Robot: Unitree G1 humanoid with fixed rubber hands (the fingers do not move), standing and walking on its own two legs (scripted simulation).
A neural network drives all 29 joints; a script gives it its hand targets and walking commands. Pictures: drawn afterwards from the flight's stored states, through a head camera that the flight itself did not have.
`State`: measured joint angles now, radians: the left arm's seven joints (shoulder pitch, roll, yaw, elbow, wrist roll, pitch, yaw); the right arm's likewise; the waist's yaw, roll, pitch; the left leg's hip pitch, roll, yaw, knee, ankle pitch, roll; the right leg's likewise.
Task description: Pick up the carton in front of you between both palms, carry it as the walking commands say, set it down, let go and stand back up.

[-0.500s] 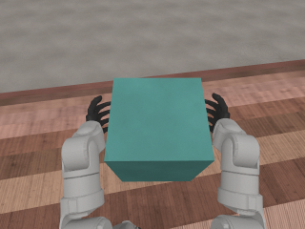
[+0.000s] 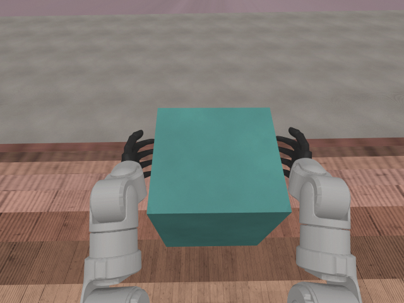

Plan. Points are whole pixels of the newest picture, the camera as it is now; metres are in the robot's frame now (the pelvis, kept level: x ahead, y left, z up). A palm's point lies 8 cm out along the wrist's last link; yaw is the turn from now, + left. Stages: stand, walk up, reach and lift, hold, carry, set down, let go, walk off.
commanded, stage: carry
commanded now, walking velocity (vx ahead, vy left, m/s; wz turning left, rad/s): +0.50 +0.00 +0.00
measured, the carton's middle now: (212, 184) +0.34 +0.02 +0.07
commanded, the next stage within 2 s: none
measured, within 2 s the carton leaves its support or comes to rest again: neither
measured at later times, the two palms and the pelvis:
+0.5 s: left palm (193, 131) +0.66 +0.11 -0.08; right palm (282, 142) +0.64 -0.19 -0.08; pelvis +0.34 -0.01 -0.14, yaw +0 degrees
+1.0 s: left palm (205, 106) +1.02 +0.10 -0.22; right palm (266, 109) +1.04 -0.21 -0.23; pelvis +0.72 -0.07 -0.28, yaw -1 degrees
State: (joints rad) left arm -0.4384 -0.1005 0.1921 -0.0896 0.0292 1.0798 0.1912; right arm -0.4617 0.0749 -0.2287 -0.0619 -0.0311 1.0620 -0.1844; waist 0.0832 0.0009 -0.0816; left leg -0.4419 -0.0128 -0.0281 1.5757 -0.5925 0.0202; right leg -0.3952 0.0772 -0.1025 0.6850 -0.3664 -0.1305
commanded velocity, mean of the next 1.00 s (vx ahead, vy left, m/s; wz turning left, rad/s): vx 0.50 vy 0.00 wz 0.00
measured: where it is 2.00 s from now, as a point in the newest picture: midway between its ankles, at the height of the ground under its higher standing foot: (230, 183)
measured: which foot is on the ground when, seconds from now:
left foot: up 0.00-0.32, down 0.34-0.72, up 0.74-1.00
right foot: down 0.00-0.34, up 0.36-0.68, down 0.70-1.00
